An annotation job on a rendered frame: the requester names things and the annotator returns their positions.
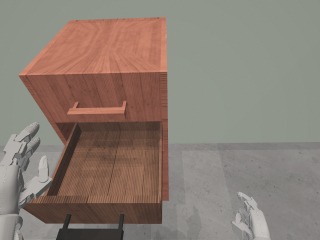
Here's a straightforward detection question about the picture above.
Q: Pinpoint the robot left forearm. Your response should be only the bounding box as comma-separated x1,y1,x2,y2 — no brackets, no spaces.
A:
0,214,24,240

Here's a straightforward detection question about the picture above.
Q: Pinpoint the robot left hand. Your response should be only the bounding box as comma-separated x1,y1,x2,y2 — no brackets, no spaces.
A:
0,122,52,215

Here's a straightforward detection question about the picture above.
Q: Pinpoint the handle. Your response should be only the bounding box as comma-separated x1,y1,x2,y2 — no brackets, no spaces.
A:
56,214,124,240
67,107,127,121

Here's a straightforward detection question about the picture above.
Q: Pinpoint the robot right hand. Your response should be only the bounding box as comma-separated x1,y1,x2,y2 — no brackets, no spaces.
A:
232,192,272,240

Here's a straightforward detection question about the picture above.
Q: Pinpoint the cabinet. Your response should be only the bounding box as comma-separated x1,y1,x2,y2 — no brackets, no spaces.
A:
18,17,169,201

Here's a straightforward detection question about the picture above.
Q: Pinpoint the drawer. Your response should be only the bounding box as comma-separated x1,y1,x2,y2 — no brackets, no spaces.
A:
22,121,163,224

